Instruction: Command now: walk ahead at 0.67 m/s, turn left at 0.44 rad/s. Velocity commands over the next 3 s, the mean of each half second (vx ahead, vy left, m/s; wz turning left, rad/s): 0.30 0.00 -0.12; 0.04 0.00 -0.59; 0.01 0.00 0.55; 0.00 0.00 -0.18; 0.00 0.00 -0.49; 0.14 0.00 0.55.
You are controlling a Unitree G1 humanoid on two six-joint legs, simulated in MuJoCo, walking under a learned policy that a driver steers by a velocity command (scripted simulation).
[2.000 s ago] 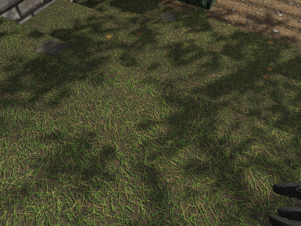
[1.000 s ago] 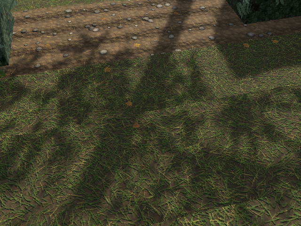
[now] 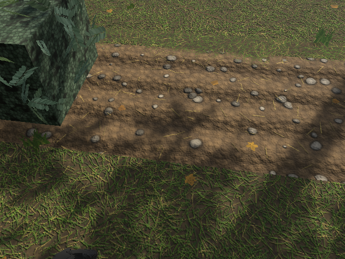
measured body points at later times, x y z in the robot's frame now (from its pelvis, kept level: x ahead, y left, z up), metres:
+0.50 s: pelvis +0.26 -0.01 +0.01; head +0.29 -0.01 +0.46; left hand +0.42 +0.26 -0.10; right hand +0.30 -0.28 -0.11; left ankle +0.24 +0.08 -0.70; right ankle +0.30 -0.13 -0.64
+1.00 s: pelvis +0.44 -0.06 -0.15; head +0.50 -0.09 +0.29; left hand +0.59 +0.14 -0.30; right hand +0.46 -0.31 -0.29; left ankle +0.58 +0.04 -0.83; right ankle +0.46 -0.11 -0.88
